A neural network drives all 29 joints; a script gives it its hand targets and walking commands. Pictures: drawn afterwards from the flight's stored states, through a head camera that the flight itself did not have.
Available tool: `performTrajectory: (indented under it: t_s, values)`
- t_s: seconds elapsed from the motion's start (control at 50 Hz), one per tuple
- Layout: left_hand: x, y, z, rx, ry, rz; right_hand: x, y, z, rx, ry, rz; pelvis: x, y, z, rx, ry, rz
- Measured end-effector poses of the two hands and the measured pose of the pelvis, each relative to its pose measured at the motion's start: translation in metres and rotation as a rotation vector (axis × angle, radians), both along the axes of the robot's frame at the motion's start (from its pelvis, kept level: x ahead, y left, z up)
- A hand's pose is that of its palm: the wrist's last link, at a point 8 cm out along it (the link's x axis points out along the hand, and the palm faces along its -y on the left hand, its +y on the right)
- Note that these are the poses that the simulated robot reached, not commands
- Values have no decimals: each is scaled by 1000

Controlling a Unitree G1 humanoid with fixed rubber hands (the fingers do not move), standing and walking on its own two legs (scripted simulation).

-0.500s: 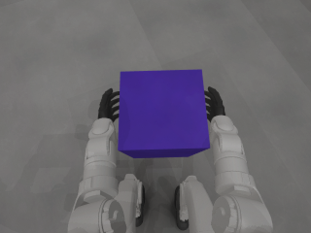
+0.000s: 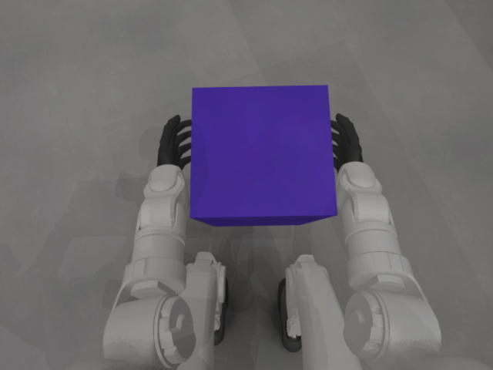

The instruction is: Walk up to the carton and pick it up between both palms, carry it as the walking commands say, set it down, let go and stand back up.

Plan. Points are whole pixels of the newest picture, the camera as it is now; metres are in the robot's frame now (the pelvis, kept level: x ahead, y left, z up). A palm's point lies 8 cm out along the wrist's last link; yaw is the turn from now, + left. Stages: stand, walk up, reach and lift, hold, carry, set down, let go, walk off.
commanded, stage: set down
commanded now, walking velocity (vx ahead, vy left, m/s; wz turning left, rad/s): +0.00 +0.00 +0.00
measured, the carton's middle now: (258, 171) +0.43 +0.00 -0.15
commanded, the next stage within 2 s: none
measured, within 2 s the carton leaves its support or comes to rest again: neither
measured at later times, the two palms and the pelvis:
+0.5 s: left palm (185, 165) +0.44 +0.14 -0.16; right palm (333, 163) +0.45 -0.15 -0.16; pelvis -0.02 +0.00 -0.07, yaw -1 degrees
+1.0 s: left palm (194, 169) +0.46 +0.14 -0.25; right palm (321, 165) +0.47 -0.15 -0.25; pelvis -0.03 +0.00 -0.14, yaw -1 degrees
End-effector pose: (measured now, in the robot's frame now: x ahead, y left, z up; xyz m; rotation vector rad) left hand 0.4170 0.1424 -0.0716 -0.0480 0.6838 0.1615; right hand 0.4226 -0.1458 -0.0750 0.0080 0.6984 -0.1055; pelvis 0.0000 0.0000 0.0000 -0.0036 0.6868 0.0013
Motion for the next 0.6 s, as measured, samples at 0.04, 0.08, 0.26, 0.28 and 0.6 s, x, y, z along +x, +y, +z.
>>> performTrajectory:
  t_s: [0.04,0.08,0.26,0.28,0.6]
  values:
    - [3,-1,-7,2,-1,-3,2,-1,-7,0,-1,-3,-1,1,-6,-1,6,-11]
    - [5,-2,-13,2,-1,-4,4,-2,-13,-1,0,-5,-2,1,-11,1,12,-19]
    - [16,-5,-44,4,-1,-8,14,-4,-44,-8,-1,-8,-7,3,-35,4,41,-25]
    - [17,-5,-47,4,-1,-7,15,-5,-47,-9,-1,-8,-8,3,-37,5,44,-26]
    - [29,-4,-106,7,2,6,31,-3,-105,-9,2,3,-21,2,-85,10,80,-28]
